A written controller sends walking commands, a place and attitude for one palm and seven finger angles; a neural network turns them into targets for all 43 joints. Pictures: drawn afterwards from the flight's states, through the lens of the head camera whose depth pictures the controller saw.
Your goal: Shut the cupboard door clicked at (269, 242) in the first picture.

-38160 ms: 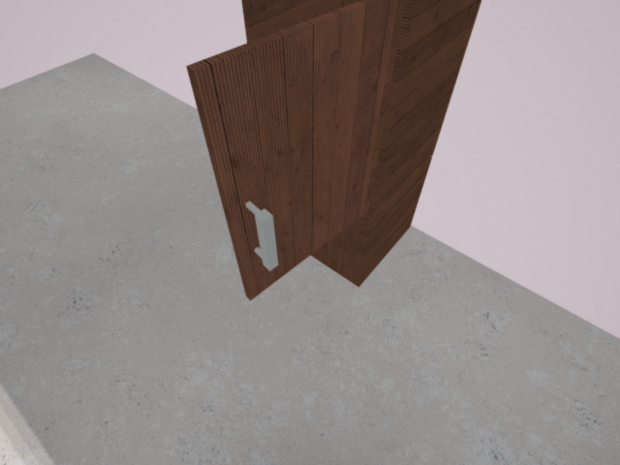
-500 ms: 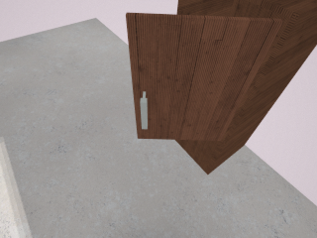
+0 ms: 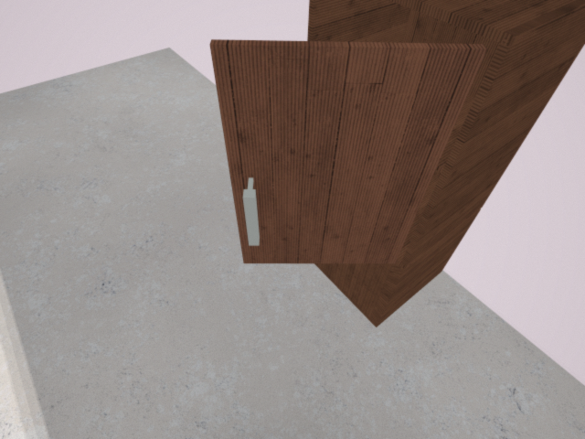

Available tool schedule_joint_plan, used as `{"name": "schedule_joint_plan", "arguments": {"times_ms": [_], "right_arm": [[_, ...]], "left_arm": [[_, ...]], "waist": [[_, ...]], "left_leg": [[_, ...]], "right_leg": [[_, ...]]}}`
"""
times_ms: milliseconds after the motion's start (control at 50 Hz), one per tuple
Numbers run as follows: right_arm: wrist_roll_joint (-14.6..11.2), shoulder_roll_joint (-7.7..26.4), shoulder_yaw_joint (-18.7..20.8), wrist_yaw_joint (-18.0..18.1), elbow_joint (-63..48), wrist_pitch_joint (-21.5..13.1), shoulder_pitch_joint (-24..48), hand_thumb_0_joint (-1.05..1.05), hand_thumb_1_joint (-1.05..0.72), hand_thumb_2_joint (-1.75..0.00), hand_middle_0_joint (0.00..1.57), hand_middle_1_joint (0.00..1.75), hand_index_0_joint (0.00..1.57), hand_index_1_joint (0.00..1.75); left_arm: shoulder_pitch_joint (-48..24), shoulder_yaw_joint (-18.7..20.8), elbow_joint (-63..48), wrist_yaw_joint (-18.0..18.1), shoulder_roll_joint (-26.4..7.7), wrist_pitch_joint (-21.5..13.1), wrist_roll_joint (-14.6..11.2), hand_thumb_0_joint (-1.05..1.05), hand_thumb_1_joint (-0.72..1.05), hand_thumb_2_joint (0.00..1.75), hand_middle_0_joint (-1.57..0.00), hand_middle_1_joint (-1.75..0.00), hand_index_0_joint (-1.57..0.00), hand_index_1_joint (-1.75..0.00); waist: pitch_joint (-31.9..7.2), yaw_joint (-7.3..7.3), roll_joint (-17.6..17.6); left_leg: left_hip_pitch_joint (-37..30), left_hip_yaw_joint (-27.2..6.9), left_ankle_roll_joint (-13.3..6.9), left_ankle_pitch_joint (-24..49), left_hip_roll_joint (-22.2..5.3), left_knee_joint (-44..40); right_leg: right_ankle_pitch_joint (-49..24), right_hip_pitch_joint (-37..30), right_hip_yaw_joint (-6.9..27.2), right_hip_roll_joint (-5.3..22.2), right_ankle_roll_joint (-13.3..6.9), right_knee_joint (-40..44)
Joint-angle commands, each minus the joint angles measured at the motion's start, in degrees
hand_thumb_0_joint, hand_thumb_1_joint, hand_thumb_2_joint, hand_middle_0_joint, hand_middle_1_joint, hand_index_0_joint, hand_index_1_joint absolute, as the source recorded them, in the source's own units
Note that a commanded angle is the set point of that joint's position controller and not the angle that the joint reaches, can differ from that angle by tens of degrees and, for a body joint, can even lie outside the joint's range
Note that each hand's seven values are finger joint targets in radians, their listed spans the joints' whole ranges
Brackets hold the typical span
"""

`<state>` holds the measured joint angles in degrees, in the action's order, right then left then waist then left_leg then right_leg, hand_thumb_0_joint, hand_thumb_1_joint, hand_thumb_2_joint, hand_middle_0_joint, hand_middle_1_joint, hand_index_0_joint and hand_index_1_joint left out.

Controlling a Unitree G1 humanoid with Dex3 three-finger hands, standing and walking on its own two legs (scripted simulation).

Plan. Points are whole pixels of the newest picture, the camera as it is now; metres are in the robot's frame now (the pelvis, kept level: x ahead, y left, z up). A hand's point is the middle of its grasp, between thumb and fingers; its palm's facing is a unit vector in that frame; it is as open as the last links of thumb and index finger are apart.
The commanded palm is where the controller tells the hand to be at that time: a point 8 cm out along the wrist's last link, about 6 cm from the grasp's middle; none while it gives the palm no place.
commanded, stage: shuffle to correct the standing spot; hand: left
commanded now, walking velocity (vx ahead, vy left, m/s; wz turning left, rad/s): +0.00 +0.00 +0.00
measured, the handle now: (252, 212) +0.58 +0.13 -0.11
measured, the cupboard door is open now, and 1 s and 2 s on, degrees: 53 53 53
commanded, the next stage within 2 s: come to a stop and stand still in 0.88 s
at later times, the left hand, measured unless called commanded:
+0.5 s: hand out of the picture +0.01 +0.14 -0.19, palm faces +0.11 -0.99 -0.13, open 7.4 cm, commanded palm none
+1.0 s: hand (235, 383) +0.24 +0.12 -0.19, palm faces +0.07 -0.97 -0.22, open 7.4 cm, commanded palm none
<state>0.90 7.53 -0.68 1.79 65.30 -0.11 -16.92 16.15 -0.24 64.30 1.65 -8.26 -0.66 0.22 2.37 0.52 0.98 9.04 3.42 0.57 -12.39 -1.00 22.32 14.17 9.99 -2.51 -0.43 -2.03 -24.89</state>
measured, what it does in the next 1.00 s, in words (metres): walks ahead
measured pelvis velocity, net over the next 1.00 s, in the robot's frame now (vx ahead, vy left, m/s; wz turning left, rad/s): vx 0.17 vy -0.09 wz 0.06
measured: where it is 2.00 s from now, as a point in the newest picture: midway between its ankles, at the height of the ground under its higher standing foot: outside the picture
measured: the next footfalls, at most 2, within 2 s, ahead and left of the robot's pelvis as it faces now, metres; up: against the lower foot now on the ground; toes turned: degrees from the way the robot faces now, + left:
right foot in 1.02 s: +0.34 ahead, -0.23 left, +0.00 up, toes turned -3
left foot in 1.50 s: +0.16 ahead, +0.00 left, +0.00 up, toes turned +6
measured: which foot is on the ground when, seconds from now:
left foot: down 0.00-1.00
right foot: down 0.00-0.66, up 0.68-1.00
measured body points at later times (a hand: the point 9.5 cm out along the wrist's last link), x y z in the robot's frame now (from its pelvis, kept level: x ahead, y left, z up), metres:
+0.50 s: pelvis +0.06 -0.01 -0.02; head +0.08 +0.00 +0.43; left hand +0.00 +0.19 -0.18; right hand +0.02 -0.22 -0.17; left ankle +0.00 +0.12 -0.74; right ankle -0.01 -0.09 -0.74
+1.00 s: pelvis +0.17 -0.09 -0.02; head +0.24 -0.09 +0.42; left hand +0.24 +0.17 -0.17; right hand +0.12 -0.30 -0.18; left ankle +0.03 +0.10 -0.74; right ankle +0.29 -0.22 -0.73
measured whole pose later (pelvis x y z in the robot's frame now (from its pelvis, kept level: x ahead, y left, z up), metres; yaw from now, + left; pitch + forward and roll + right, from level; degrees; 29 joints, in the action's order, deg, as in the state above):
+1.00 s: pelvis +0.17 -0.09 -0.02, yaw +4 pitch +0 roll -1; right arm 2.2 7.3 2.1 2.5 64.1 -0.8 -20.7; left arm 8.0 4.5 55.2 -1.8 -12.1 0.7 0.9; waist 8.4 -1.0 -1.4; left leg 2.3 5.3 7.5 -26.3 -11.5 30.5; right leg 11.4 29.8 -4.6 4.7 0.0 -40.6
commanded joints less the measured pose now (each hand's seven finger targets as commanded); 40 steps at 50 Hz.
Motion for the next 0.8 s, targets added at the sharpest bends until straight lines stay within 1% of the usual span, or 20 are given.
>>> {"name": "schedule_joint_plan", "arguments": {"times_ms": [0,60,100,180,280,320,400,460,500,520,540,560,580,600,620,640,660,680,720,780], "right_arm": [[-0.1,3.8,0.5,0.2,-1.0,-0.8,-3.4,0.0,-0.9,-0.9,0.2,0.3,0.2,0.3],[-0.2,3.4,0.5,0.3,-0.5,-1.0,-4.5,0.0,-0.9,-0.9,0.2,0.3,0.2,0.3],[0.1,3.4,0.5,0.3,-0.1,-0.9,-5.7,0.0,-0.9,-0.9,0.2,0.3,0.2,0.3],[0.6,3.0,0.9,0.0,0.0,-0.2,-6.7,0.0,-0.9,-0.9,0.2,0.3,0.2,0.3],[0.6,2.1,1.2,0.1,-0.6,-0.6,-7.5,0.0,-0.9,-0.9,0.2,0.3,0.2,0.3],[0.5,1.9,1.4,0.3,-0.6,-0.8,-8.0,0.0,-0.9,-0.9,0.2,0.3,0.2,0.3],[0.5,3.1,1.9,1.0,-0.2,-1.5,-9.0,0.0,-0.9,-0.9,0.2,0.3,0.2,0.3],[0.5,3.2,2.2,1.6,-0.4,-1.8,-8.7,0.0,-0.9,-0.9,0.2,0.3,0.2,0.3],[0.4,2.5,2.2,1.8,-1.1,-1.8,-6.7,0.0,-0.9,-0.9,0.2,0.3,0.2,0.3],[0.3,1.6,2.3,1.8,-1.8,-1.7,-5.3,0.0,-0.9,-0.9,0.2,0.3,0.2,0.3],[0.3,1.4,2.2,1.8,-2.7,-1.5,-2.6,0.0,-0.9,-0.9,0.2,0.3,0.2,0.3],[0.3,1.2,2.1,1.7,-3.5,-1.5,-0.5,0.0,-0.9,-0.9,0.2,0.3,0.2,0.3],[0.3,1.3,2.3,1.5,-3.9,-1.5,0.4,0.0,-0.9,-0.9,0.2,0.3,0.2,0.3],[0.3,1.5,2.4,1.6,-3.3,-1.6,-1.9,0.0,-0.9,-0.9,0.2,0.3,0.2,0.3],[0.4,2.2,3.0,1.7,-0.4,-1.9,-10.1,0.0,-0.9,-0.9,0.2,0.3,0.2,0.3],[1.4,7.4,4.2,2.3,2.7,-2.4,-18.9,0.0,-0.9,-0.9,0.2,0.3,0.2,0.3],[1.5,10.0,4.1,2.9,4.9,-1.8,-24.4,0.0,-0.9,-0.9,0.2,0.3,0.2,0.3],[1.5,9.0,3.4,2.7,4.2,-1.4,-22.2,0.0,-0.9,-0.9,0.2,0.3,0.2,0.3],[1.4,6.9,3.2,2.8,1.2,-2.1,-13.6,0.0,-0.9,-0.9,0.2,0.3,0.2,0.3],[1.5,7.9,3.2,2.6,-1.2,-2.8,-8.3,0.0,-0.9,-0.9,0.2,0.3,0.2,0.3]], "left_arm": [[3.9,0.7,-1.3,0.3,-5.0,-0.9,0.1,0.0,0.9,0.9,-0.2,-0.3,-0.2,-0.3],[4.1,0.8,-1.1,0.4,-4.8,-1.0,0.1,0.0,0.9,0.9,-0.2,-0.3,-0.2,-0.3],[4.7,0.9,-0.8,0.2,-4.5,-0.9,0.2,0.0,0.9,0.9,-0.2,-0.3,-0.2,-0.3],[5.0,1.7,-1.3,-0.1,-4.5,-0.1,0.6,0.0,0.9,0.9,-0.2,-0.3,-0.2,-0.3],[6.8,2.2,-1.3,-0.5,-3.8,-0.3,0.7,0.0,0.9,0.9,-0.2,-0.3,-0.2,-0.3],[7.5,2.3,-1.0,-0.6,-3.6,-0.5,0.8,0.0,0.9,0.9,-0.2,-0.3,-0.2,-0.3],[9.1,2.8,-0.6,-0.7,-3.4,-0.7,0.8,0.0,0.9,0.9,-0.2,-0.3,-0.2,-0.3],[11.6,3.5,0.0,-0.6,-4.0,-0.6,1.0,0.0,0.9,0.9,-0.2,-0.3,-0.2,-0.3],[13.7,4.0,0.9,-0.5,-5.2,-0.3,1.0,0.0,0.9,0.9,-0.2,-0.3,-0.2,-0.3],[14.6,4.3,1.1,-0.4,-5.6,-0.1,1.2,0.0,0.9,0.9,-0.2,-0.3,-0.2,-0.3],[15.4,4.4,1.3,-0.3,-5.5,0.0,1.3,0.0,0.9,0.9,-0.2,-0.3,-0.2,-0.3],[15.8,4.2,1.4,-0.2,-5.7,-0.1,1.6,0.0,0.9,0.9,-0.2,-0.3,-0.2,-0.3],[15.1,4.1,1.1,-0.1,-5.7,-0.1,1.9,0.0,0.9,0.9,-0.2,-0.3,-0.2,-0.3],[13.0,3.9,0.5,-0.1,-5.7,0.0,1.7,0.0,0.9,0.9,-0.2,-0.3,-0.2,-0.3],[9.1,3.7,-0.7,-0.1,-5.3,0.2,1.4,0.0,0.9,0.9,-0.2,-0.3,-0.2,-0.3],[5.5,3.5,-3.4,-0.5,-2.9,-0.1,0.7,0.0,0.9,0.9,-0.2,-0.3,-0.2,-0.3],[1.0,2.9,-5.7,-0.5,-2.6,-0.5,0.7,0.0,0.9,0.9,-0.2,-0.3,-0.2,-0.3],[-1.2,4.1,-6.3,-0.2,-5.2,0.1,1.3,0.0,0.9,0.9,-0.2,-0.3,-0.2,-0.3],[-1.6,4.6,-7.1,-1.2,-3.8,0.8,1.8,0.0,0.9,0.9,-0.2,-0.3,-0.2,-0.3],[-0.8,4.5,-7.7,-2.6,-1.4,1.9,1.4,0.0,0.9,0.9,-0.2,-0.3,-0.2,-0.3]], "waist": [[1.9,0.04,-1.5],[1.2,0.1,-1.1],[1.1,-0.16,-0.1],[5.6,-0.26,1.3],[7.4,-0.34,-0.7],[7.4,-0.37,-1.1],[3.6,-0.53,-2.8],[0.9,-0.12,-1.1],[0.7,0.76,3.5],[1.7,1.14,6.7],[3.2,1.9,8.2],[3.7,2.19,7.5],[4.2,1.73,6.3],[2.8,-0.55,4.5],[0.3,-5.03,0.5],[-2.9,-8.03,-14.1],[-1.3,-9.42,-19.2],[2.3,-7.98,-12.2],[8.7,-4.0,-7.3],[8.0,-1.51,-10.6]], "left_leg": [[1.5,-4.5,-1.3,2.9,-4.4,-4.3],[1.3,-4.4,-1.3,4.2,-4.5,-4.3],[1.6,-4.5,-1.6,-1.0,-4.3,-4.0],[5.8,-4.7,-2.3,-11.0,-3.4,-2.6],[6.8,-5.5,-3.1,-9.2,-4.0,-0.2],[6.2,-5.8,-3.5,-5.7,-4.8,1.0],[3.6,-5.2,-3.9,5.7,-6.5,5.1],[5.1,-1.8,-3.0,12.7,-5.7,11.5],[10.0,1.7,-1.8,7.2,-3.5,17.4],[13.2,3.2,-1.3,0.4,-2.4,20.5],[16.9,4.0,-0.7,-12.1,-1.8,22.6],[19.0,4.2,-0.7,-17.7,-1.7,22.6],[18.3,4.7,-0.9,-19.3,-1.9,20.2],[11.9,4.7,-1.1,-16.0,-1.9,13.3],[-2.1,2.6,-2.4,-1.1,-2.9,3.9],[-16.3,-13.1,-6.9,22.0,-15.8,0.2],[-20.3,-23.9,-12.7,50.3,-26.7,0.1],[-14.1,-20.1,-14.0,50.1,-28.0,0.8],[-6.6,-15.6,-11.5,37.7,-25.6,-1.9],[-3.8,-6.9,-7.9,29.0,-20.0,-4.2]], "right_leg": [[-3.5,1.8,6.5,6.6,-0.6,6.6],[-5.3,0.8,6.0,6.6,-0.7,6.0],[1.6,0.9,5.0,6.1,-0.7,5.8],[15.2,4.7,4.7,5.8,-1.2,5.4],[13.7,6.1,4.0,5.9,-2.0,3.3],[10.1,5.9,3.4,5.5,-2.2,2.3],[-1.7,2.7,1.2,5.2,-2.4,-2.4],[-16.0,-2.6,1.7,6.2,-3.3,-5.0],[-24.9,-7.0,4.7,8.7,-4.9,-4.2],[-29.4,-8.7,6.9,10.4,-6.4,-3.0],[-34.8,-10.1,9.4,12.8,-8.5,-1.9],[-40.8,-11.6,10.7,14.0,-10.2,-2.3],[-45.0,-11.2,9.6,14.3,-10.5,-3.8],[-47.7,-8.2,7.5,12.9,-9.3,-8.1],[-44.2,-0.1,2.9,9.4,-6.1,-18.5],[-20.5,16.1,-3.3,2.3,-1.4,-33.1],[17.1,28.0,-1.2,-1.3,-0.2,-45.4],[17.4,28.9,4.4,1.7,-1.0,-49.6],[12.8,31.3,4.7,4.6,0.0,-49.1],[7.5,29.9,3.1,5.0,1.1,-46.4]]}}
